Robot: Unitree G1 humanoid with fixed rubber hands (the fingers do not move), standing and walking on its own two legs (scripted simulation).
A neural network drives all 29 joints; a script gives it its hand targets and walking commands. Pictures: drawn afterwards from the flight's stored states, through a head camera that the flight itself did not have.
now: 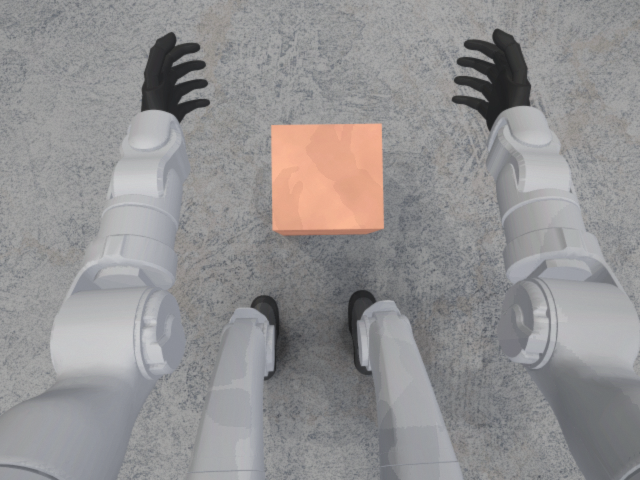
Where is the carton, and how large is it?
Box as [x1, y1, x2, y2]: [271, 124, 383, 235]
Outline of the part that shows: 271,125 273,230 283,235 357,234 368,233 383,228 381,124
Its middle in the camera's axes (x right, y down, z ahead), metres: +0.02 -0.11 +0.85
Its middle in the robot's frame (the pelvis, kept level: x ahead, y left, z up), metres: +0.48 -0.03 -0.51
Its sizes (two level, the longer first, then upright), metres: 0.210 0.200 0.250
